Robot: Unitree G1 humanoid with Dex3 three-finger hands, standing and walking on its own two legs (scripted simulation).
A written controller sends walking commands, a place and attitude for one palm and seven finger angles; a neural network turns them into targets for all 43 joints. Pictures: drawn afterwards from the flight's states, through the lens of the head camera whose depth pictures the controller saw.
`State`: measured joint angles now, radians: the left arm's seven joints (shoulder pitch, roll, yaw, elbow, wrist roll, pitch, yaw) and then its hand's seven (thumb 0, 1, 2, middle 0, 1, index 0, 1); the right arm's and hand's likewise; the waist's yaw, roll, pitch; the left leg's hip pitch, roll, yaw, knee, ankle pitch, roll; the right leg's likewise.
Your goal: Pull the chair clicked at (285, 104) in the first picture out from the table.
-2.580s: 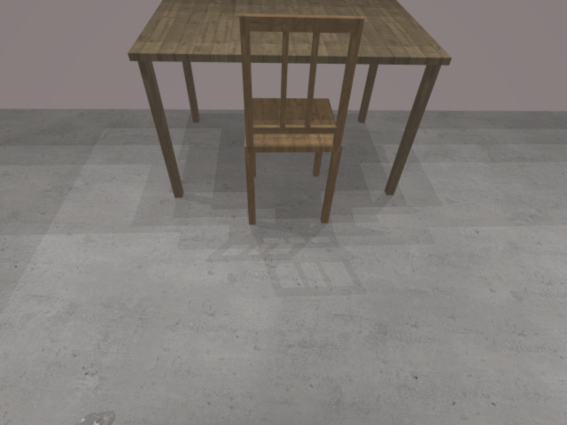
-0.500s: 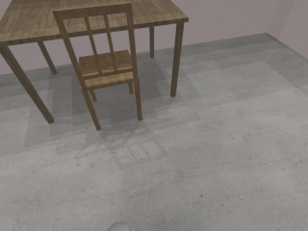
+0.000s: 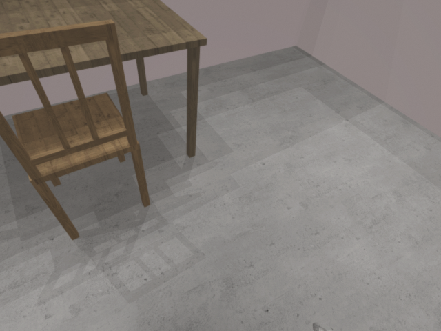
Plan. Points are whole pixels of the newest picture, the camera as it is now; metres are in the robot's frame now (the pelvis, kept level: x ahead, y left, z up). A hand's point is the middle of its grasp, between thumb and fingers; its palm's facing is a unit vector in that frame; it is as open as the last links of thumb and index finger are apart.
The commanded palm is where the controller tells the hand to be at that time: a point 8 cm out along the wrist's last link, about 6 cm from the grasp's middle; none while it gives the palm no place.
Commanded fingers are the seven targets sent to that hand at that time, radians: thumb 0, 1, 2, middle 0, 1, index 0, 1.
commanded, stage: walk to a spot facing it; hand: left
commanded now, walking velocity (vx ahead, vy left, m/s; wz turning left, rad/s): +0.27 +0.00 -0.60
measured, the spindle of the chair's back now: (47, 106) +0.65 +0.57 -0.06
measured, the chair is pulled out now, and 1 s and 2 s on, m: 0.00 0.00 0.00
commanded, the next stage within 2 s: turn to face it in 1.78 s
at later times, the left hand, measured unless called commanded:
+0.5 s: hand (183, 249) +0.33 +0.11 -0.17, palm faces -0.32 -0.93 -0.18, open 7.4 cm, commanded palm none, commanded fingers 0.00 0.90 0.90 -0.20 -0.30 -0.20 -0.30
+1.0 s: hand (152, 238) +0.35 +0.19 -0.18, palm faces -0.46 -0.87 -0.20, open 7.4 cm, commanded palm none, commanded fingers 0.00 0.90 0.90 -0.20 -0.30 -0.20 -0.30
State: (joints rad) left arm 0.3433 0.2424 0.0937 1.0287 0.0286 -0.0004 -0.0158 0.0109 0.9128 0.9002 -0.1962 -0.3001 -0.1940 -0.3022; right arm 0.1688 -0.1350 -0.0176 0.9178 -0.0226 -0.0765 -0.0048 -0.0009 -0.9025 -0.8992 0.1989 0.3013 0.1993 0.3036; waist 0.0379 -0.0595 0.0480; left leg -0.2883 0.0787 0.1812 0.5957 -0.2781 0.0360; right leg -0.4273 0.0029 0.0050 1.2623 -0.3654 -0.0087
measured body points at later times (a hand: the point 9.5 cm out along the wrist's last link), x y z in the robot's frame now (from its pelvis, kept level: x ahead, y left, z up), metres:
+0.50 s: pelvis +0.14 -0.02 -0.02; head +0.19 -0.03 +0.43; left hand +0.34 +0.16 -0.16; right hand +0.01 -0.21 -0.17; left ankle +0.05 +0.11 -0.66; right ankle +0.19 -0.10 -0.73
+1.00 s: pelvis +0.19 +0.04 +0.00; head +0.23 +0.06 +0.45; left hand +0.37 +0.24 -0.16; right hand +0.17 -0.24 -0.10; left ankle +0.24 +0.13 -0.73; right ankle +0.16 -0.08 -0.69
